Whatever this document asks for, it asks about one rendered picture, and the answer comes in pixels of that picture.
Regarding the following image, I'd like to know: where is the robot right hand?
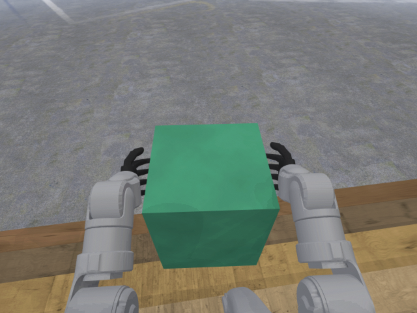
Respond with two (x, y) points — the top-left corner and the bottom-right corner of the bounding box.
(266, 142), (295, 190)

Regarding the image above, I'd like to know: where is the robot left forearm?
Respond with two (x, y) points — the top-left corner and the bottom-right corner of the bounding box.
(65, 171), (141, 313)

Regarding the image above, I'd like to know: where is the carton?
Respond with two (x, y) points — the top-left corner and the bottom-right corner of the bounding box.
(142, 123), (280, 269)

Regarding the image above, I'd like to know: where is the robot right forearm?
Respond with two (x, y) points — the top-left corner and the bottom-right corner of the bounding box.
(278, 164), (376, 313)

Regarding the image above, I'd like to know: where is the robot left hand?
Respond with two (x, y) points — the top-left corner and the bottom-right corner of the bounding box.
(121, 147), (150, 196)

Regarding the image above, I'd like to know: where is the robot right thigh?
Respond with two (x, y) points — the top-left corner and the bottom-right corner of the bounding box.
(222, 287), (271, 313)

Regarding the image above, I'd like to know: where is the robot left upper arm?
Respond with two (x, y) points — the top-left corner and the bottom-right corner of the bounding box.
(66, 285), (139, 313)

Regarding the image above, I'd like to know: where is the robot right upper arm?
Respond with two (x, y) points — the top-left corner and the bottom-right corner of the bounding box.
(296, 274), (375, 313)

